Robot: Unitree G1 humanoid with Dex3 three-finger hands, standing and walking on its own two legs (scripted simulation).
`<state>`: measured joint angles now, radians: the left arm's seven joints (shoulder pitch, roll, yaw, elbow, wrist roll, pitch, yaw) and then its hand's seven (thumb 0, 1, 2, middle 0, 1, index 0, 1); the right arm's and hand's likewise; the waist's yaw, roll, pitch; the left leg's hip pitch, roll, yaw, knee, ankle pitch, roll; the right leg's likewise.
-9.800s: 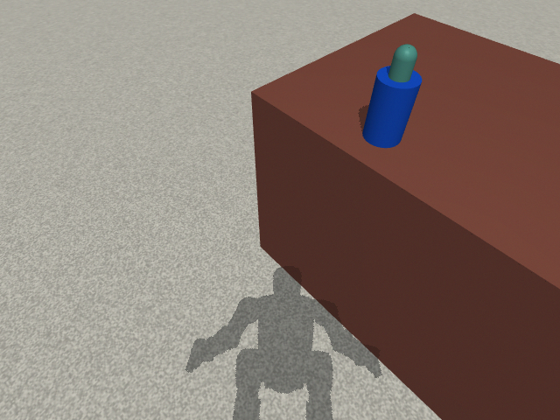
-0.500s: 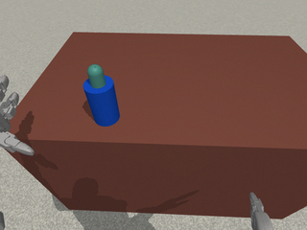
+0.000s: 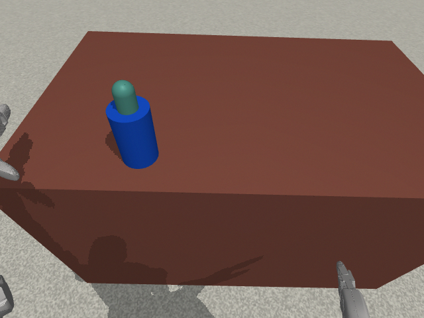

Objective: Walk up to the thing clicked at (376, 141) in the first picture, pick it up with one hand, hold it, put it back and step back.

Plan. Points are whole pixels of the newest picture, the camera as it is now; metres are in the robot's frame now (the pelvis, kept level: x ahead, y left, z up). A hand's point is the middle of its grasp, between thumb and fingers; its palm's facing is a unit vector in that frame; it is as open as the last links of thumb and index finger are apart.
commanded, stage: go down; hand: left
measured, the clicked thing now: (132, 123) +0.48 +0.18 +0.09
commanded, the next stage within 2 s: approach in 1.64 s
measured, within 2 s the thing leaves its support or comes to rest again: neither
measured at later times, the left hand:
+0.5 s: hand (6, 120) +0.39 +0.36 +0.17, palm faces +0.14 -0.99 -0.01, open 17.7 cm
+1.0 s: hand (5, 110) +0.41 +0.37 +0.18, palm faces +0.16 -0.99 -0.01, open 17.7 cm
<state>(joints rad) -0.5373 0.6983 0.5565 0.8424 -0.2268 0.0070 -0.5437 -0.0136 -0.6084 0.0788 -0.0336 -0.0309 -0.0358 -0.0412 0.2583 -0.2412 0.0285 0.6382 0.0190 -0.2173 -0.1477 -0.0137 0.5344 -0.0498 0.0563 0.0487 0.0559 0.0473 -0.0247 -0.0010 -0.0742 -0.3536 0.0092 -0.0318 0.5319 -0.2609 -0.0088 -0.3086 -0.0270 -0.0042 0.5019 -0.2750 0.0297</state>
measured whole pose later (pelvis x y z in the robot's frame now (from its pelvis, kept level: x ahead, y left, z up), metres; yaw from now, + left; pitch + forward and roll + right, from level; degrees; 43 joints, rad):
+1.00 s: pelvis +0.01 +0.01 -0.01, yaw -1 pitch +11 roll -2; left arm -0.71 0.86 0.59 1.06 -0.18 -0.04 -0.58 -0.01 -0.61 0.08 -0.05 -0.04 -0.05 -0.05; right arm 0.22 -0.24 0.04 0.62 0.01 -0.21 -0.14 -0.01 0.52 -0.05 0.06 0.05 0.06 0.05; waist -0.08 0.00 -0.12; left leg -0.51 0.02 -0.03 0.64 -0.32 0.00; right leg -0.44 -0.01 0.00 0.56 -0.31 0.04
